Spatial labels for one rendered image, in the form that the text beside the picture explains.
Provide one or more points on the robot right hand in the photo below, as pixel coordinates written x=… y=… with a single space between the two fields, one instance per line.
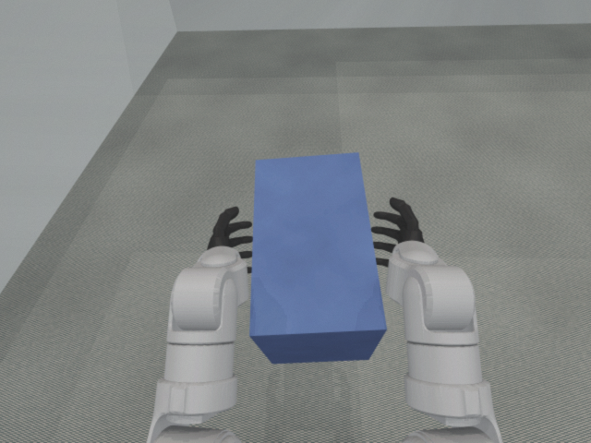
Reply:
x=407 y=222

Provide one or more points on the carton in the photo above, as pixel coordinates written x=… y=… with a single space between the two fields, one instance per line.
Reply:
x=315 y=288

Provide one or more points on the robot right forearm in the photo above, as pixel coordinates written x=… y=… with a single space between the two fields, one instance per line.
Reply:
x=444 y=379

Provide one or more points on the robot left forearm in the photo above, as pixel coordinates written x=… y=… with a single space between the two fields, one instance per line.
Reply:
x=198 y=377

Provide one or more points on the robot left hand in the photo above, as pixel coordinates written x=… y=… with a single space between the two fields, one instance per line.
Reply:
x=223 y=229

